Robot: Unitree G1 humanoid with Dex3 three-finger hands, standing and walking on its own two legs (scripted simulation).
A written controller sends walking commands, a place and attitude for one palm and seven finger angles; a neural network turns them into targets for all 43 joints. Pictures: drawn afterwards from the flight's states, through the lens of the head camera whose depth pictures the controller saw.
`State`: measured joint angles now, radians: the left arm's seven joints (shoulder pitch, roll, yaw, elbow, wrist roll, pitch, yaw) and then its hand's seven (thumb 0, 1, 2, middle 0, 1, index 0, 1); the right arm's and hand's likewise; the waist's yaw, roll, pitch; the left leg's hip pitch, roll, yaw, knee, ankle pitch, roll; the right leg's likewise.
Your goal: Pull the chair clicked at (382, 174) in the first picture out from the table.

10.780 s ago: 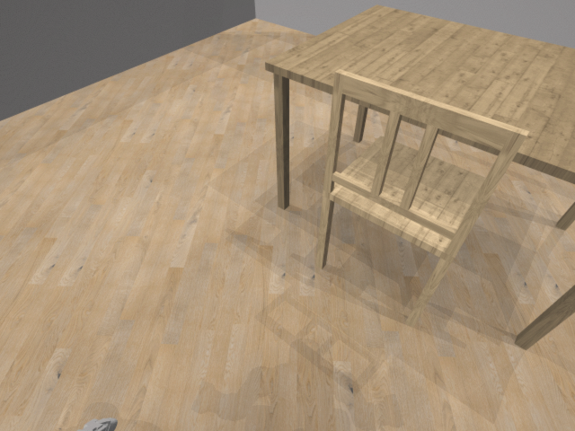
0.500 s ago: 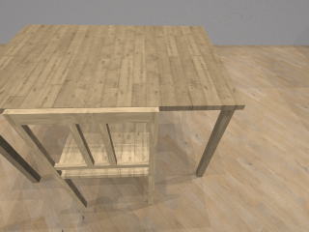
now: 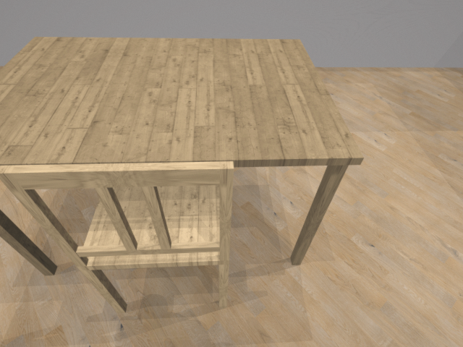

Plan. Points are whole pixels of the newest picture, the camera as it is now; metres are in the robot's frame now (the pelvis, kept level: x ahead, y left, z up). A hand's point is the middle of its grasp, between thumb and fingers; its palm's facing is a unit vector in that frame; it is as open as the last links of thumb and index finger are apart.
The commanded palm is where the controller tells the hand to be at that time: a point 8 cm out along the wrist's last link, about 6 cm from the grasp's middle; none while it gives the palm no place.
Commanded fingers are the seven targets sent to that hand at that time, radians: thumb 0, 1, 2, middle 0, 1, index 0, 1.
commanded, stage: look again from close up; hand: left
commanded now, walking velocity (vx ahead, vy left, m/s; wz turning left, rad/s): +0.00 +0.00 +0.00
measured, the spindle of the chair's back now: (119, 220) +0.41 +0.30 -0.11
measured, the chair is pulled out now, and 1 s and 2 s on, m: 0.00 0.00 0.00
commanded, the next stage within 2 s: none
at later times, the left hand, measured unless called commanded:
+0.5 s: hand out of the picture -0.03 +0.14 -0.18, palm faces +0.03 -0.99 -0.15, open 7.4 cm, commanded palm none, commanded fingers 0.00 0.90 0.90 -0.20 -0.30 -0.20 -0.30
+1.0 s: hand out of the picture -0.02 +0.14 -0.18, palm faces +0.04 -0.99 -0.14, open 7.4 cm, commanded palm none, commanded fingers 0.00 0.90 0.90 -0.20 -0.30 -0.20 -0.30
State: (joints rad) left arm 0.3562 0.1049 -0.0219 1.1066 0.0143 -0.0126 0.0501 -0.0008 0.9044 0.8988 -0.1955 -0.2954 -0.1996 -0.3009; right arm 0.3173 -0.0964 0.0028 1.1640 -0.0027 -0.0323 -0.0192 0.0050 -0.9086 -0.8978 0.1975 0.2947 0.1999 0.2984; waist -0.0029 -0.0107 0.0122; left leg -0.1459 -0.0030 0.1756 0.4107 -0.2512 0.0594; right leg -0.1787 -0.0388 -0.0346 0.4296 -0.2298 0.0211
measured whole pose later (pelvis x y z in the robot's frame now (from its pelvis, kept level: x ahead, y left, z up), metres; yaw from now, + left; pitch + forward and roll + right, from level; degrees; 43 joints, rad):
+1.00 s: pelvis +0.01 +0.00 +0.00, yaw +0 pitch -1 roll +0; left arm 0.37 0.10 -0.02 1.11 0.01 -0.01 0.05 0.00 0.90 0.90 -0.20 -0.30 -0.20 -0.30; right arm 0.33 -0.09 0.01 1.17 0.00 -0.04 -0.02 0.00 -0.91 -0.90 0.20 0.29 0.20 0.30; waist 0.00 -0.01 0.01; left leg -0.14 0.00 0.17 0.40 -0.25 0.05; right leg -0.17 -0.04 -0.04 0.42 -0.24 0.02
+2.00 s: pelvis +0.01 +0.00 +0.00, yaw +0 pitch -1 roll +0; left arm 0.37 0.10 -0.02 1.11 0.01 -0.02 0.05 0.00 0.90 0.90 -0.20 -0.30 -0.20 -0.30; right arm 0.34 -0.08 0.00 1.17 0.00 -0.04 -0.02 0.00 -0.91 -0.90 0.20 0.29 0.20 0.30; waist 0.00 -0.01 0.00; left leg -0.14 0.00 0.17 0.41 -0.26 0.05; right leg -0.17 -0.03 -0.04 0.41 -0.23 0.02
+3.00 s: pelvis -0.03 -0.06 -0.10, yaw +6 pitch +16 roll -1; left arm 0.36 0.21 0.19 0.03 -0.29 -0.35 -0.30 0.00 0.14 0.58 -0.12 -0.18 -0.13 -0.18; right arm 0.21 -0.18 0.00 0.60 0.03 -0.19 -0.03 0.02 -0.90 -0.90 0.20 0.30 0.21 0.30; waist -0.01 0.04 -0.13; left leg -0.96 0.07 0.00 1.20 -0.53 -0.02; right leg -0.92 -0.03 -0.17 1.17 -0.55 -0.08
